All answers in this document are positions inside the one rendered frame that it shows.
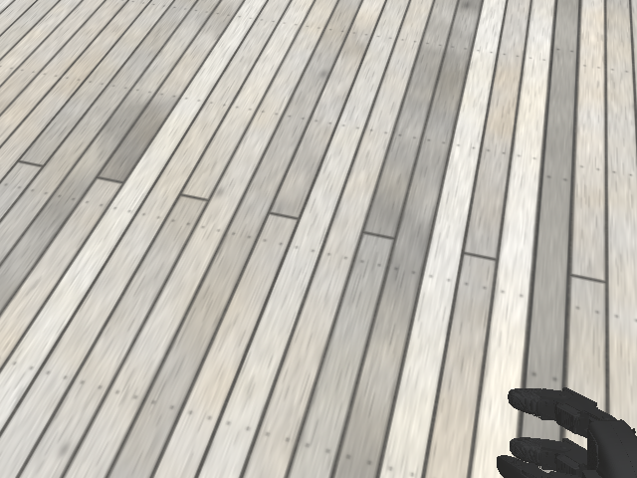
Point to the right robot hand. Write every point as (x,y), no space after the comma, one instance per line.
(611,443)

